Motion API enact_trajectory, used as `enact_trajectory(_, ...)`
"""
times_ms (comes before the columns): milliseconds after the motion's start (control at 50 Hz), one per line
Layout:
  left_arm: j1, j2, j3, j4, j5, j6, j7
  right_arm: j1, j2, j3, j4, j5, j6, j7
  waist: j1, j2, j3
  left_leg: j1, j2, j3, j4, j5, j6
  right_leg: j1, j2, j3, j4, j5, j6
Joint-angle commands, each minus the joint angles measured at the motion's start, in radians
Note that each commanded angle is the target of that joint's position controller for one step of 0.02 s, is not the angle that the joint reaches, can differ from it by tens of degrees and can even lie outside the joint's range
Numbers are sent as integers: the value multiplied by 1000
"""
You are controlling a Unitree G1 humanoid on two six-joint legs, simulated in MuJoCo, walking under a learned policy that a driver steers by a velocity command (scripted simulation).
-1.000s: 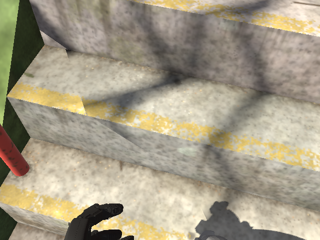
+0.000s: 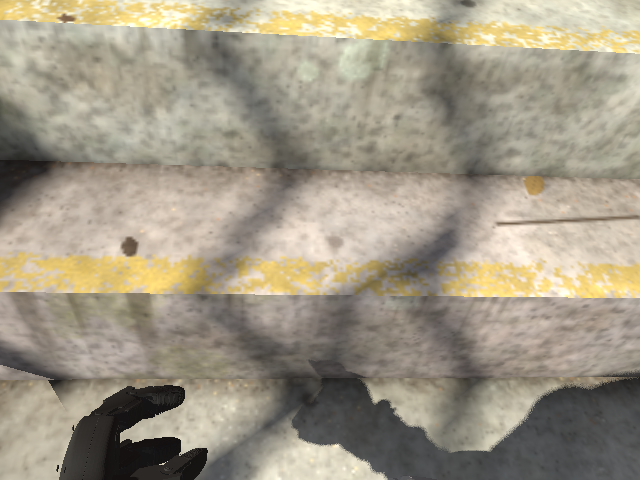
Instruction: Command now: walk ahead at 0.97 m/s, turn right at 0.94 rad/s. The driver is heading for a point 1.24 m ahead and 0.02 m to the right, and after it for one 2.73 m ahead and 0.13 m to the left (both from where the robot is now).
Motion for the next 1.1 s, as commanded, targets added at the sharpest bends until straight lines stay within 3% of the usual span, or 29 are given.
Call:
enact_trajectory(20,298,190,47,73,53,-2,-26,-60,-302,-59,-207,76,23,-13,96,238,-317,-328,213,-230,533,2288,110,821,212,-38,-272,-169,-74)
enact_trajectory(40,416,215,70,53,45,-2,-14,-179,-380,-77,-265,52,-5,43,194,241,-370,-496,177,-294,797,1850,133,971,182,190,-447,-109,-92)
enact_trajectory(60,295,243,88,36,48,0,-4,-318,-262,-54,-320,13,-16,85,157,-83,-350,-655,-41,-304,1152,848,110,900,103,471,-785,-119,-170)
enact_trajectory(80,119,223,96,11,56,-8,-7,-478,-83,-1,-400,-45,-21,133,64,-150,-252,-821,-221,-457,1577,409,94,682,-48,900,-1089,-314,-263)
enact_trajectory(140,220,119,70,131,116,-72,22,-671,92,63,-582,-118,-18,122,-5,19,-58,-1119,-200,-608,2047,368,99,462,-73,1074,-1251,-235,-174)
enact_trajectory(160,391,78,67,184,86,-95,28,-658,78,71,-543,-154,-36,118,65,120,-61,-1124,-210,-594,1884,333,124,683,53,967,-1201,-56,-163)
enact_trajectory(240,524,140,101,202,72,-142,48,-699,-4,60,-536,-107,-39,123,104,130,-145,-1211,-250,-586,1682,103,46,1143,19,863,-1145,725,-203)
enact_trajectory(380,391,19,86,226,51,-191,61,-782,143,115,-562,-69,18,141,-40,-19,-175,-570,-147,-462,821,-138,66,646,6,531,-1360,982,-81)
enact_trajectory(420,424,62,114,230,57,-195,35,-742,79,72,-547,2,37,96,-5,-126,-148,-260,-141,-420,546,-109,51,512,-49,607,-1443,1262,-105)
enact_trajectory(440,402,115,143,215,26,-204,1,-607,16,43,-528,-17,38,61,-79,-58,-231,-105,-80,-617,382,-292,124,546,-16,566,-1205,1420,-51)
enact_trajectory(480,336,144,163,201,46,-205,-22,-474,-66,-6,-413,16,10,39,-141,166,-239,18,-24,-500,-118,206,81,596,92,437,-773,936,70)
enact_trajectory(520,400,-25,125,161,24,-188,-25,-547,-63,4,-311,-36,19,33,41,292,-92,217,165,-554,144,1199,86,-27,201,402,105,103,108)
enact_trajectory(540,498,51,125,142,23,-173,-18,-542,-65,-8,-252,-66,8,51,106,220,-188,373,334,-565,245,1532,182,-170,129,378,327,40,108)
enact_trajectory(560,511,116,125,112,28,-146,0,-578,-111,-38,-231,-96,-24,58,161,159,-222,329,386,-629,135,1140,262,-198,18,343,404,39,118)
enact_trajectory(600,344,121,110,97,45,-112,2,-549,-103,-49,-213,-70,-65,68,112,143,-91,195,269,-593,-24,649,226,-287,19,318,387,-39,120)
enact_trajectory(640,34,101,86,19,71,-119,5,-445,-119,-45,-140,-41,-83,69,4,163,128,65,210,-439,-107,1034,177,-351,41,275,360,-41,85)
enact_trajectory(700,-125,17,34,-93,94,-130,6,-201,-148,-67,-7,-24,-75,87,-25,136,161,79,184,-349,-225,1118,139,-396,11,158,178,-151,50)
enact_trajectory(720,-131,-1,17,-107,107,-129,-4,-136,-142,-65,33,3,-57,82,-27,132,85,83,142,-335,-217,1340,116,-296,29,95,106,-121,30)
enact_trajectory(740,-66,-1,3,-142,112,-145,-8,-190,-198,-73,17,-31,-54,71,31,190,39,67,153,-304,-184,1674,109,-142,11,74,-68,-117,27)
enact_trajectory(780,275,80,10,-32,75,-115,-33,-282,-353,-110,-122,43,-50,56,147,153,-396,-193,178,-396,135,2059,186,791,102,59,-533,142,62)
enact_trajectory(800,489,182,50,45,109,-105,-42,-356,-420,-114,-161,99,-54,66,293,52,-585,-355,119,-404,364,2268,160,1144,118,114,-523,297,23)
enact_trajectory(820,606,233,60,49,126,-110,-27,-558,-403,-107,-245,92,-54,80,425,-66,-603,-498,-48,-367,791,1706,49,1303,-54,358,-879,464,-56)
enact_trajectory(840,568,238,71,125,89,-113,-4,-575,-241,-62,-265,11,-58,115,336,-356,-611,-741,-284,-455,1300,286,51,1355,-181,607,-1009,525,-97)
enact_trajectory(860,563,218,75,144,69,-136,21,-534,-96,-31,-273,-42,-62,104,250,-197,-613,-887,-316,-659,1705,106,61,1348,-180,600,-915,601,-91)
enact_trajectory(920,517,127,56,275,106,-214,43,-598,114,34,-435,-66,-16,77,56,62,-128,-1339,-224,-741,2069,-179,131,1064,-282,545,-973,817,6)
enact_trajectory(940,408,34,24,266,111,-241,20,-500,97,43,-440,-61,5,66,-43,94,-47,-1256,-181,-704,1880,-255,148,916,-247,403,-1100,751,93)
enact_trajectory(1000,-5,166,38,200,111,-290,-18,-277,-181,-49,-406,-25,91,32,-261,-22,-2,-854,-259,-432,2017,-291,56,482,-295,223,-1480,1118,31)
enact_trajectory(1080,317,114,24,315,109,-298,-28,-542,-68,-4,-526,2,99,17,-188,77,97,-1348,-240,-503,1747,-523,153,1062,-298,72,-1514,1458,34)
enact_trajectory(1100,54,172,28,213,82,-279,-16,-283,-139,-16,-470,5,102,35,-405,91,-64,-779,-244,-471,1317,-447,171,802,-229,-70,-1463,1759,106)
Keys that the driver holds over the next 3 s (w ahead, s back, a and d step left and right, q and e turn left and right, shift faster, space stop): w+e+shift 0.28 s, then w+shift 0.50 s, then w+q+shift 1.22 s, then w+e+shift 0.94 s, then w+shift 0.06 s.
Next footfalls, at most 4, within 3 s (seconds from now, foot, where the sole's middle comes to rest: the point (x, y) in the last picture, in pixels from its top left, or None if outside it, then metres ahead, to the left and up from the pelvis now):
0.02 right None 0.16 -0.05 -0.57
0.50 left None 0.11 0.14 -0.57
0.76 right None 0.32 -0.16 -0.35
1.18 left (413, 241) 0.60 -0.08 -0.14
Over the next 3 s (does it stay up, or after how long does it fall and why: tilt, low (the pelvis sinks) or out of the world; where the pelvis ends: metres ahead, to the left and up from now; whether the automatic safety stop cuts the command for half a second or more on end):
stays up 1.29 0.13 1.30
